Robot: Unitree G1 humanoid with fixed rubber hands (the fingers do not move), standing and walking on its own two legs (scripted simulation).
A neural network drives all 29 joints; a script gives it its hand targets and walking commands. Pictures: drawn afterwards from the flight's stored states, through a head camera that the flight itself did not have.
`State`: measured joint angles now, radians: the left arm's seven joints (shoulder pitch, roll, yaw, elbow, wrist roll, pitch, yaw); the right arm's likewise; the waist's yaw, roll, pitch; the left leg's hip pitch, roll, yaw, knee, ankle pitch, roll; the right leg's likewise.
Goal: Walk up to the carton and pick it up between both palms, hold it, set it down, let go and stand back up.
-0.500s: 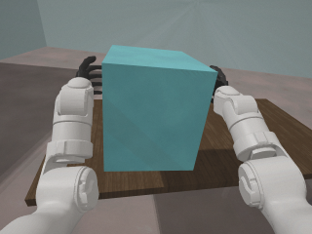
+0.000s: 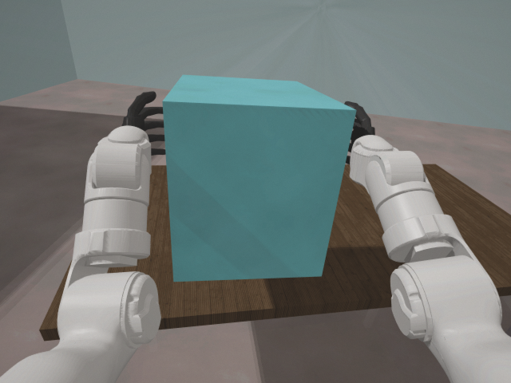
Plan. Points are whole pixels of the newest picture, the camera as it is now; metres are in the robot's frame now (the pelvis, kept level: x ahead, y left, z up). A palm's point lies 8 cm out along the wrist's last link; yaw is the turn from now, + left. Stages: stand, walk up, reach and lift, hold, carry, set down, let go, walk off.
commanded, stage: hold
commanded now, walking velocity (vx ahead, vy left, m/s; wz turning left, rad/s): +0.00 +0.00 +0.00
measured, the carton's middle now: (245, 165) +0.47 +0.02 +0.21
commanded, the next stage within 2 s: none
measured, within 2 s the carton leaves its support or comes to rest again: neither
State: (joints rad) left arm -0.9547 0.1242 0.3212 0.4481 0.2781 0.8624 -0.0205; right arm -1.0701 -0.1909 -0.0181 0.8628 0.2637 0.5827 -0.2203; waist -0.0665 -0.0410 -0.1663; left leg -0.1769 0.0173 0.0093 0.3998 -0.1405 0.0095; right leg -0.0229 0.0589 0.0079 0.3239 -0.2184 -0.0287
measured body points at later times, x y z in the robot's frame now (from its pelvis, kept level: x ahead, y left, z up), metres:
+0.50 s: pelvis +0.00 +0.00 +0.00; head -0.09 +0.03 +0.44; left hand +0.38 +0.18 +0.29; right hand +0.39 -0.15 +0.29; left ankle +0.05 +0.11 -0.74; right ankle -0.02 -0.10 -0.74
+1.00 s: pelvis +0.00 +0.00 +0.00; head -0.09 +0.03 +0.44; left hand +0.38 +0.18 +0.29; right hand +0.39 -0.15 +0.29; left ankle +0.05 +0.11 -0.74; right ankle -0.02 -0.10 -0.74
